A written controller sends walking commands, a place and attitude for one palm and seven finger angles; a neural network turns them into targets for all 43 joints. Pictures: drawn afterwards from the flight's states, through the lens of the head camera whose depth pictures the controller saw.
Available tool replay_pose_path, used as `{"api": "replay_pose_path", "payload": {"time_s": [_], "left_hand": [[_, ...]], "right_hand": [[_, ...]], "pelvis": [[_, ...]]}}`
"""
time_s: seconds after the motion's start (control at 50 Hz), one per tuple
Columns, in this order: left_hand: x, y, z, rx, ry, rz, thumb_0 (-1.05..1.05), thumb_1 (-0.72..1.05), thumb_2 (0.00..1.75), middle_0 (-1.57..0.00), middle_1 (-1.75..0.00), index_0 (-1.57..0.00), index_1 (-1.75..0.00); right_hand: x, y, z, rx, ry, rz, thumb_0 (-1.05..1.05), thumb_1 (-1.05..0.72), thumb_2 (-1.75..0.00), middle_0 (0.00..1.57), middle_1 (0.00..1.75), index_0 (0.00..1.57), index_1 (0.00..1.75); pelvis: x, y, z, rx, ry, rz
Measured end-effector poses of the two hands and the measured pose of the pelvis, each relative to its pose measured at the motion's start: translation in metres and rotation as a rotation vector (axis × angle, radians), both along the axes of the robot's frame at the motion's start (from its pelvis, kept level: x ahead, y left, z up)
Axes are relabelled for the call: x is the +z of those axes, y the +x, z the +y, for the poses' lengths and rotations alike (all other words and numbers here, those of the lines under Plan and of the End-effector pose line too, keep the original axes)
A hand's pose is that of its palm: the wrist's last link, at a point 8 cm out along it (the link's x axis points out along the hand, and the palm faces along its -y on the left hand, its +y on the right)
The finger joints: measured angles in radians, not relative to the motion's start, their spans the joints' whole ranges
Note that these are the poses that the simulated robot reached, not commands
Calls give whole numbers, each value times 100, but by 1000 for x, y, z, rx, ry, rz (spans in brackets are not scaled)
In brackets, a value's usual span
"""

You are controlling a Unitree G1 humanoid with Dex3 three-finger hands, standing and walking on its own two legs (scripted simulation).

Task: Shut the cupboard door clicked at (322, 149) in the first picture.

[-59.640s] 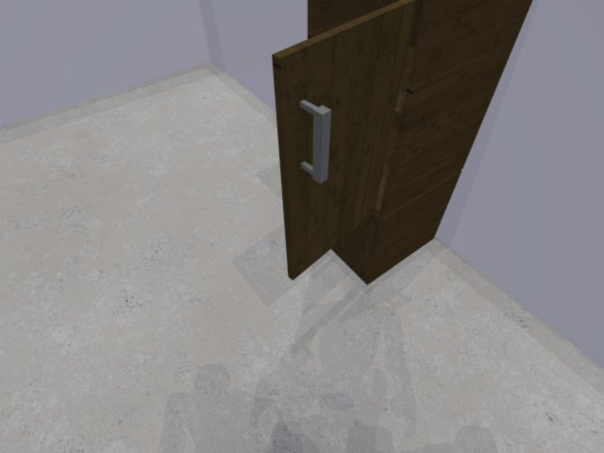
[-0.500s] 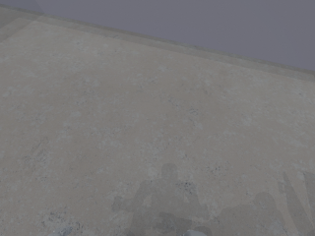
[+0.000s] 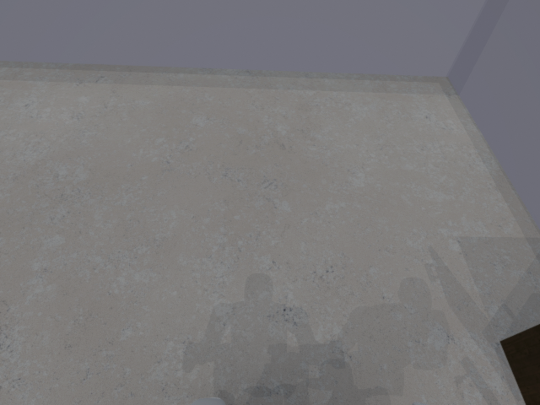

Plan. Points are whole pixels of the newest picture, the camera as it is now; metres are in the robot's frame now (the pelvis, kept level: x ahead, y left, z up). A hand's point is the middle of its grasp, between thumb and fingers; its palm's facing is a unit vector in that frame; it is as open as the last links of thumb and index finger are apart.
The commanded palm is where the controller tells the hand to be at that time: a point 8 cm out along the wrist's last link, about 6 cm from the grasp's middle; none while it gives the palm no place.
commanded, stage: turn to face it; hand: left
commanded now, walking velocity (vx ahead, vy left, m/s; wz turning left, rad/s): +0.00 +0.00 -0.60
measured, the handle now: out of the picture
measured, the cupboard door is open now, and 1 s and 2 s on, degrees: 21 21 21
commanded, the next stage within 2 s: take the last steps up to it in 1.78 s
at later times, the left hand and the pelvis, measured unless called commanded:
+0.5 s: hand (182, 377) +0.18 +0.16 -0.15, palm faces -0.29 -0.91 -0.29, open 7.4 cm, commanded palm none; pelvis +0.00 -0.01 -0.01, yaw -19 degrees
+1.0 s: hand (189, 353) +0.22 +0.16 -0.17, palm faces -0.52 -0.83 -0.19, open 7.4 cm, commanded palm none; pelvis +0.04 +0.02 +0.01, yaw -36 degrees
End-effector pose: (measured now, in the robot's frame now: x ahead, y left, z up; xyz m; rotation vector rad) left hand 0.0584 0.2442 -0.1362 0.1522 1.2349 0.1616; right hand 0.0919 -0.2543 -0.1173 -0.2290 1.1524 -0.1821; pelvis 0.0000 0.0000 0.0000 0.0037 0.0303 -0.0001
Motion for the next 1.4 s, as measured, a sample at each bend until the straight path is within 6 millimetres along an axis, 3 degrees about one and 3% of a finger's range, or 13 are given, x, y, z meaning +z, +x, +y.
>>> {"api": "replay_pose_path", "payload": {"time_s": [0.08, 0.24, 0.32, 0.42, 0.5, 0.68, 0.84, 0.9, 1.0, 1.12, 1.26, 1.32, 1.4], "left_hand": [[-14, 11, 19, -27, -11, 24, 1, 90, 90, -20, -30, -20, -30], [3, 52, 30, -133, 4, 9, 1, 90, 90, -20, -30, -20, -30], [11, 79, 17, -212, 22, -18, 1, 91, 90, -19, -30, -20, -30], [15, 114, -16, -319, 54, -86, 1, 91, 90, -19, -30, -20, -30], [21, 123, -40, -372, 71, -123, 1, 90, 90, -19, -30, -20, -30], [18, 122, -59, -449, 37, -48, 1, 90, 90, -20, -30, -20, -30], [-11, 141, -43, -495, -11, 14, 1, 90, 90, -20, -30, -21, -30], [-15, 155, -38, -536, -9, 31, 1, 90, 90, -20, -30, -20, -30], [-4, 181, -40, -599, -7, 23, 1, 90, 90, -20, -30, -20, -30], [9, 208, -68, -698, 8, -15, 1, 91, 90, -19, -30, -20, -30], [17, 225, -133, -850, 25, -128, 1, 91, 90, -19, -30, -20, -30], [23, 220, -152, -887, 31, -161, 1, 90, 90, -19, -30, -20, -30], [29, 210, -161, -912, 36, -140, 1, 90, 90, -20, -30, -20, -30]], "right_hand": [[3, -2, 17, -18, -25, -40, 1, -90, -90, 20, 30, 20, 30], [11, -43, 27, -119, -15, 12, 1, -90, -90, 21, 30, 20, 30], [3, -72, 19, -208, 6, 42, 1, -90, -90, 21, 30, 20, 30], [-23, -114, -3, -318, 43, 83, 1, -90, -90, 21, 30, 20, 30], [-34, -136, -19, -384, 51, 132, 1, -90, -90, 21, 30, 20, 30], [-7, -124, -25, -449, 30, 56, 1, -91, -90, 20, 30, 20, 30], [4, -99, -5, -497, -40, -33, 1, -90, -90, 20, 30, 20, 30], [9, -103, 10, -515, -51, -34, 1, -90, -90, 20, 30, 20, 30], [16, -125, 32, -579, -37, 4, 1, -90, -90, 21, 30, 20, 30], [7, -168, 51, -702, 8, 53, 1, -90, -90, 21, 30, 20, 30], [-28, -236, 60, -857, 84, 102, 1, -90, -90, 21, 30, 20, 30], [-37, -256, 58, -901, 103, 137, 1, -90, -90, 21, 30, 20, 30], [-27, -260, 52, -932, 101, 119, 1, -91, -90, 20, 30, 20, 30]], "pelvis": [[-7, 4, 15, -57, -18, -6], [7, 7, 21, -161, -50, -14], [6, 7, 16, -218, -50, -19], [-7, 6, -3, -283, -21, -26], [-10, 5, -9, -325, -18, -28], [5, 10, -11, -422, 8, -10], [-6, 31, 13, -516, -22, 6], [-4, 34, 20, -567, -27, -7], [6, 38, 24, -628, -51, -5], [8, 36, 22, -706, -58, -7], [-9, 21, 2, -798, -20, -28], [-10, 15, -1, -822, -29, -30], [0, 12, -4, -863, -8, -32]]}}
